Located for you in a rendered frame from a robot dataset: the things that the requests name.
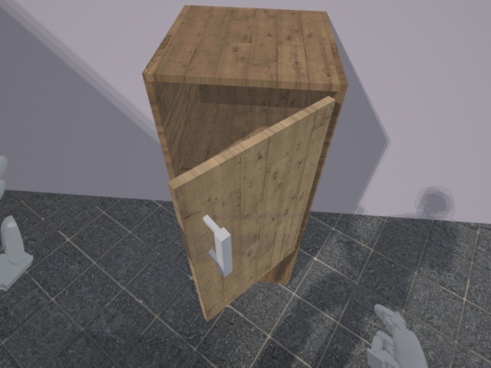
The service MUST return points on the handle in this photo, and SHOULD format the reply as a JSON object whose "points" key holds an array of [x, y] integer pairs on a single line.
{"points": [[223, 255]]}

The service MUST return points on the cupboard door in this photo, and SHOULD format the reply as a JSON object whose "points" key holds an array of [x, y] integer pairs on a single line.
{"points": [[258, 191]]}

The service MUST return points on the right robot hand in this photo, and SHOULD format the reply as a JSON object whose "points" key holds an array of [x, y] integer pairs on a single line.
{"points": [[401, 351]]}

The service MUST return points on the left robot hand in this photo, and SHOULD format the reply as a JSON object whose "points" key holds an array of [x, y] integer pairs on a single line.
{"points": [[15, 261]]}

